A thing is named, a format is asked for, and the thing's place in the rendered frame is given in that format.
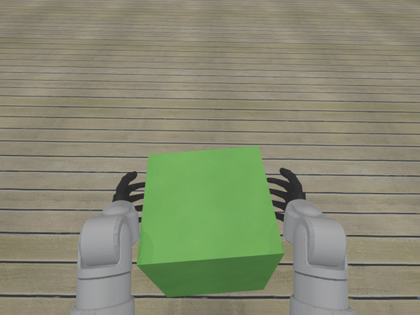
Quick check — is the carton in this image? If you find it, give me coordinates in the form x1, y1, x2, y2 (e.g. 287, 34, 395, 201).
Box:
136, 146, 284, 297

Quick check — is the robot right forearm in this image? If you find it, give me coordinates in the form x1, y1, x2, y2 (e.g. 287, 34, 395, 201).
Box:
283, 199, 354, 315

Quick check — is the right robot hand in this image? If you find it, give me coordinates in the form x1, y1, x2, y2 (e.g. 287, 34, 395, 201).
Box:
267, 168, 306, 222

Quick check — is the robot left forearm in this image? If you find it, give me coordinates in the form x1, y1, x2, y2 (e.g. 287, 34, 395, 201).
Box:
70, 200, 140, 315

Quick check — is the left robot hand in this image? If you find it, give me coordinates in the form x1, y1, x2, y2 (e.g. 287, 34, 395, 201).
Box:
112, 171, 145, 223

